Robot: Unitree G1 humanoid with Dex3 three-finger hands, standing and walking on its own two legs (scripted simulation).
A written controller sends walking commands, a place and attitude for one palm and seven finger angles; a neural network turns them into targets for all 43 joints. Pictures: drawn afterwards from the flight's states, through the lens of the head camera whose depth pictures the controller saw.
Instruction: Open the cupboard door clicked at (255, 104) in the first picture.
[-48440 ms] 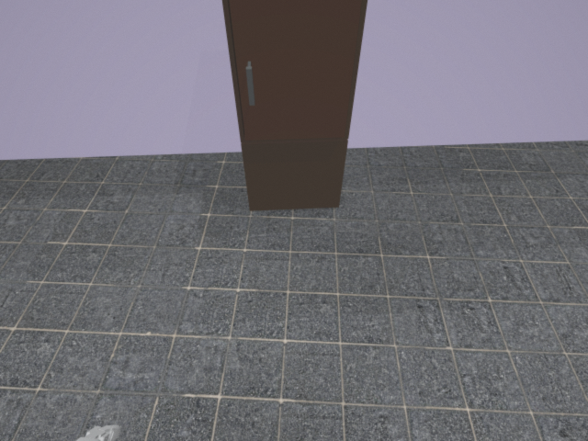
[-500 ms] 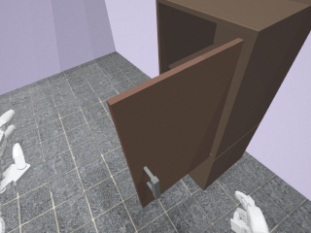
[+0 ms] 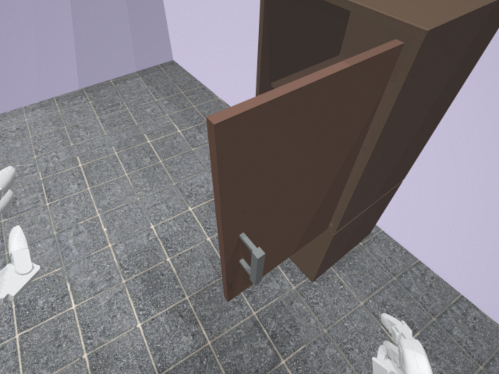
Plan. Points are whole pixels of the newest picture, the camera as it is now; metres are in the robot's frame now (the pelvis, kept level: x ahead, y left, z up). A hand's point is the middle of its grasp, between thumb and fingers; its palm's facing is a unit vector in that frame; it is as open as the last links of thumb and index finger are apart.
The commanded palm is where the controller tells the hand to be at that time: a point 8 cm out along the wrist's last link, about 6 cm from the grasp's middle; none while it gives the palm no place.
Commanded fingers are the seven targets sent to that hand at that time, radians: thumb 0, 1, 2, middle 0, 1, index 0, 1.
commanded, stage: step back with the hand held close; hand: left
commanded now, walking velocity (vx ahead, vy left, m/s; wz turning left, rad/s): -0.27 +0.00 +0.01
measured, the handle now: (250, 259) +0.35 +0.02 -0.10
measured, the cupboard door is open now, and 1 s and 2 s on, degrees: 89 89 89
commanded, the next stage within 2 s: stop stepping back and stand still in 0.62 s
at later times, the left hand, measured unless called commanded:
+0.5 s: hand (32, 344) +0.13 +0.22 +0.16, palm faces +0.25 -0.78 -0.58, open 7.4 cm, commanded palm +0.06 +0.27 +0.18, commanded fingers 0.00 0.90 0.90 -0.20 -0.30 -0.20 -0.30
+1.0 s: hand out of the picture -0.03 +0.24 +0.17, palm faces +0.41 -0.75 -0.52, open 7.4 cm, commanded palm -0.08 +0.27 +0.18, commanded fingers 0.00 0.90 0.90 -0.20 -0.30 -0.20 -0.30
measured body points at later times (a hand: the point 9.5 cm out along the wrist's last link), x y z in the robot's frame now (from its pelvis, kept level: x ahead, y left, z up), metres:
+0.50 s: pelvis -0.09 -0.02 +0.00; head -0.04 -0.02 +0.44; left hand +0.11 +0.26 +0.20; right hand +0.11 -0.25 -0.08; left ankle +0.00 +0.07 -0.71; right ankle -0.15 -0.11 -0.73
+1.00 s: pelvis -0.23 -0.03 +0.00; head -0.22 -0.02 +0.45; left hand -0.06 +0.28 +0.20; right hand -0.07 -0.24 -0.09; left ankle -0.13 +0.08 -0.73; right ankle -0.29 -0.12 -0.74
